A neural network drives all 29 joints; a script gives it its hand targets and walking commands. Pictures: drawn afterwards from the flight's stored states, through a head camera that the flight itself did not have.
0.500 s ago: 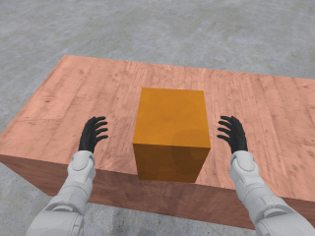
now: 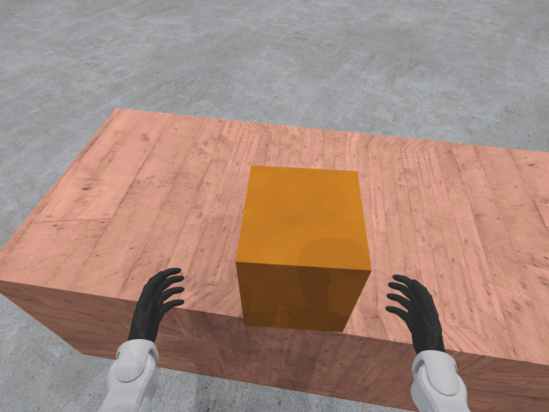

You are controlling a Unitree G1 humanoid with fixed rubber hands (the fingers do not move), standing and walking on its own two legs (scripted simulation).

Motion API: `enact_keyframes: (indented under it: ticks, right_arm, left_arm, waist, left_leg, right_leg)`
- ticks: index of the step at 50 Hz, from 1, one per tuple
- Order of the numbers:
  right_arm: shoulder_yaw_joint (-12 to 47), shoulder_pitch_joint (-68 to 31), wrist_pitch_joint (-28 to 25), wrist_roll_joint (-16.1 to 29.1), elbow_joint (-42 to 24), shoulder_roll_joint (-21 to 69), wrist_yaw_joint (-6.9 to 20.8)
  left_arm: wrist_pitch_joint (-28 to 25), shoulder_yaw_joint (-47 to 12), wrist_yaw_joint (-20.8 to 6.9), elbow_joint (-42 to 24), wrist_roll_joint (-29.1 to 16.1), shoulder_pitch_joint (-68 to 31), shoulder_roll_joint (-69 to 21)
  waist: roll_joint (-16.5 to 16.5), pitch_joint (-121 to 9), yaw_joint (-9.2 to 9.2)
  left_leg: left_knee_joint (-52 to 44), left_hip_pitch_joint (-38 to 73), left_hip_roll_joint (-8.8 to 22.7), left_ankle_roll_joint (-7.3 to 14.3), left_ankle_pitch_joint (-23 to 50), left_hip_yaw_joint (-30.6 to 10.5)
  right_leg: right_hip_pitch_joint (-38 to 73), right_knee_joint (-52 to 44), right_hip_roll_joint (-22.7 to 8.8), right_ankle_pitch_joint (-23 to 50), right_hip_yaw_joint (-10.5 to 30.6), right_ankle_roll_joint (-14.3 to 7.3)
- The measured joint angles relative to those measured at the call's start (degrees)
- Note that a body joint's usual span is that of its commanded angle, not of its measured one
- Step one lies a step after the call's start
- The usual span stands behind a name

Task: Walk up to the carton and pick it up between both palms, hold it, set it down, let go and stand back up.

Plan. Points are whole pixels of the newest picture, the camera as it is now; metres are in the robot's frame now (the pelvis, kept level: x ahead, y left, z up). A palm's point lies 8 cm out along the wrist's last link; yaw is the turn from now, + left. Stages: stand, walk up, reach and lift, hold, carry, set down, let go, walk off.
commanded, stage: set down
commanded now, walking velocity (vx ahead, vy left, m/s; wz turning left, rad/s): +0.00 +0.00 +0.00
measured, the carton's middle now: (298, 251) +0.43 -0.01 -0.08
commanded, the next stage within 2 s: let go in 1.14 s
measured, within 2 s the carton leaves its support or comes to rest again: neither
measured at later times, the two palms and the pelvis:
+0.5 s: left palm (146, 361) +0.21 +0.22 -0.05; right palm (444, 369) +0.21 -0.21 -0.04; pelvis +0.01 -0.01 +0.00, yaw +0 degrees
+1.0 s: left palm (146, 385) +0.19 +0.21 -0.06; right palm (460, 397) +0.18 -0.23 -0.05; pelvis +0.01 -0.01 +0.01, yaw -2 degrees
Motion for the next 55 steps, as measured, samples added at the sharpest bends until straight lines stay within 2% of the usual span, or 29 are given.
enact_keyframes:
  ticks: [9, 16, 26, 38, 55]
  right_arm:
    - [0.6, 4.3, -2.6, -1.2, -0.9, 0.0, 1.3]
    - [0.2, 7.8, -2.1, -2.3, -0.4, -0.2, 1.9]
    - [-1.3, 10.8, 3.8, -4.2, -5.4, -1.3, 2.5]
    - [-2.2, 14.3, 10.9, -7.8, -9.1, -1.4, 2.3]
    - [-4.8, 18.1, 17.1, -12.2, -14.3, -3.2, 3.6]
  left_arm:
    - [-1.5, -0.6, -0.2, -2.5, -0.3, 4.9, 0.6]
    - [1.5, -0.6, -0.2, -5.5, 1.6, 8.8, -0.1]
    - [9.4, -1.2, 0.4, -10.2, 3.4, 12.1, -0.1]
    - [19.3, -0.3, -0.5, -14.4, 7.5, 15.7, -0.9]
    - [28.4, -0.4, 0.2, -19.2, 9.9, 18.8, -1.5]
  waist:
    - [-0.4, 1.0, 0.07]
    - [-0.5, 1.9, 0.30]
    - [-1.0, 3.6, 0.82]
    - [-0.3, 5.4, 1.30]
    - [0.3, 7.0, 0.84]
  left_leg:
    - [0.0, 2.3, -0.1, -0.1, -0.6, 0.1]
    - [-1.1, 5.7, 0.2, -0.3, -0.8, 0.1]
    - [-4.9, 11.1, 0.1, -0.4, 0.4, 0.6]
    - [-9.5, 16.9, 0.3, -0.5, 2.0, 1.3]
    - [-12.2, 18.9, 0.3, -0.2, 3.2, 2.6]
  right_leg:
    - [1.8, 0.8, -0.1, -1.0, 0.1, -0.1]
    - [5.3, -0.3, 0.2, -1.2, 0.0, -0.3]
    - [9.9, -2.7, 0.1, -0.7, 0.3, -0.5]
    - [15.4, -7.1, 0.4, 1.0, 0.8, -0.6]
    - [16.9, -10.0, 0.4, 2.7, 2.0, -0.3]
